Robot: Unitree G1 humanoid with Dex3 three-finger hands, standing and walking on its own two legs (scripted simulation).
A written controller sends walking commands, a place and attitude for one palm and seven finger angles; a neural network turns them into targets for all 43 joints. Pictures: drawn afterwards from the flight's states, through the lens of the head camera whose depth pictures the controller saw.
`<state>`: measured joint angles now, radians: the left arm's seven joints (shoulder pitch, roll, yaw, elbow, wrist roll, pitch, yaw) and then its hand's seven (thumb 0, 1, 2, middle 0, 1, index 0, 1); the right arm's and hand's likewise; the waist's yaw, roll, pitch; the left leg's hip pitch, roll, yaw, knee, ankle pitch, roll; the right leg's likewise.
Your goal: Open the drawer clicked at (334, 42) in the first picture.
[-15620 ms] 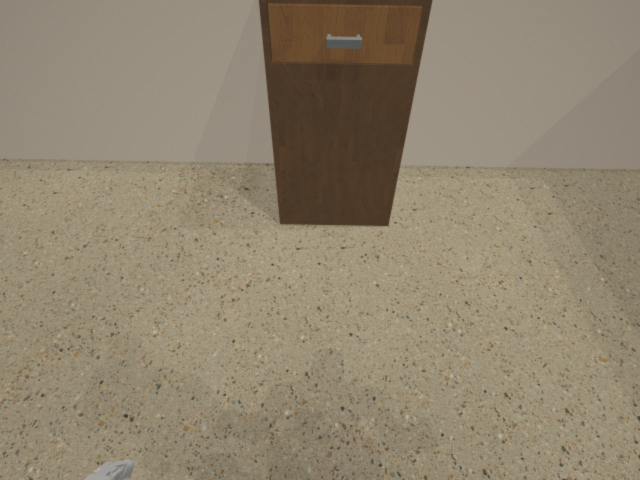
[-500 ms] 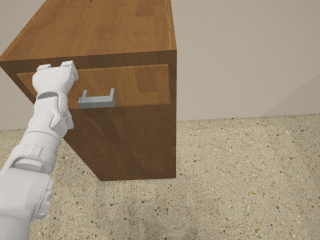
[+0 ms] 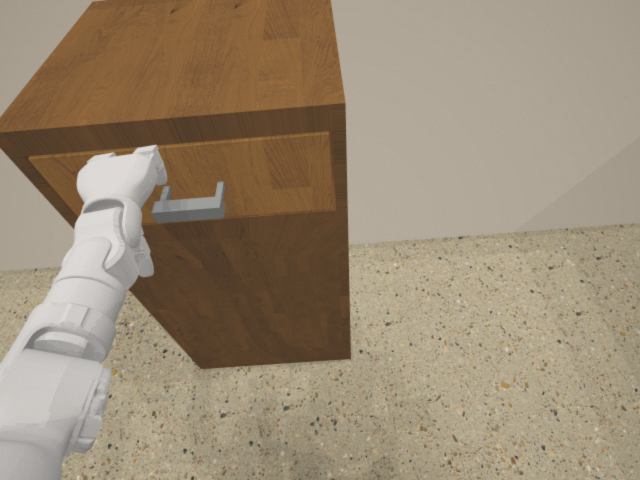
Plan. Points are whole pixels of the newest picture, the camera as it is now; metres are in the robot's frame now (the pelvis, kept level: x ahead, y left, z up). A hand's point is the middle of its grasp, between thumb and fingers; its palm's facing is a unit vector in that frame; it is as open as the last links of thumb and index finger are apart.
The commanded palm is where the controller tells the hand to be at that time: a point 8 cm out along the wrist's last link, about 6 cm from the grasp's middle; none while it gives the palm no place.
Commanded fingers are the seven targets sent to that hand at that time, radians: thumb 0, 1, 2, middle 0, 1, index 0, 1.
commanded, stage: move the hooked fingers above the handle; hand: left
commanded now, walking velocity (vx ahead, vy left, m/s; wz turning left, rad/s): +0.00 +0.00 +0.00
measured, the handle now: (191, 199) +0.51 +0.23 +0.04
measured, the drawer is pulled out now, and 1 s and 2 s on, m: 0.00 0.00 0.00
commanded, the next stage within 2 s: lower the fingers behind the handle in 1.34 s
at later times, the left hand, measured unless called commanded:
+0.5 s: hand (163, 205) +0.44 +0.23 +0.10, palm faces -0.11 +0.00 -0.99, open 13.7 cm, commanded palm +0.42 +0.22 +0.16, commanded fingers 0.00 -0.50 0.30 -0.30 -1.20 -0.30 -1.20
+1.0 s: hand (168, 215) +0.44 +0.23 +0.09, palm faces -0.19 -0.01 -0.98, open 13.9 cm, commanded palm +0.43 +0.22 +0.16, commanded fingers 0.00 -0.50 0.30 -0.30 -1.20 -0.30 -1.20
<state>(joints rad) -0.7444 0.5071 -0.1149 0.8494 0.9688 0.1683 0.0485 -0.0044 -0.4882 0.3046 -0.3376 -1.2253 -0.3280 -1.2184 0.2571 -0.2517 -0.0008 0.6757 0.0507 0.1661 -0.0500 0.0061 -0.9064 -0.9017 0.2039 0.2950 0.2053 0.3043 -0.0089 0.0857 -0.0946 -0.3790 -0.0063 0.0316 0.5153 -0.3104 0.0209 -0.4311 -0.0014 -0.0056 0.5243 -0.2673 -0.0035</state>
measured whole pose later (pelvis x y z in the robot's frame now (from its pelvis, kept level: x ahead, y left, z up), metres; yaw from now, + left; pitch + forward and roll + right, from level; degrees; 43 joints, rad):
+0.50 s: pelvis -0.01 +0.00 +0.00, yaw -1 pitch +9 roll +0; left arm -0.79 0.47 -0.12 0.90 0.98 0.16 0.04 0.00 -0.49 0.30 -0.33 -1.23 -0.33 -1.22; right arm 0.27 -0.26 0.00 0.68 0.05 0.17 -0.05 0.01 -0.91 -0.90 0.20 0.29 0.20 0.30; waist -0.04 0.09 -0.10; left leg -0.37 0.00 0.04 0.51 -0.30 0.02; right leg -0.43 0.00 0.01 0.53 -0.26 -0.01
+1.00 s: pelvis -0.01 -0.01 +0.00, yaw +2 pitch +10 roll +0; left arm -0.83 0.50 -0.20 0.89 0.94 0.05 -0.04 -0.01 -0.49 0.30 -0.31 -1.20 -0.32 -1.20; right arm 0.28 -0.28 -0.03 0.68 0.03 0.11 -0.07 0.01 -0.91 -0.90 0.20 0.29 0.20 0.30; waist -0.03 0.07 -0.07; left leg -0.41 -0.01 -0.01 0.55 -0.31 0.01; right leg -0.44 -0.01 -0.04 0.54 -0.27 -0.01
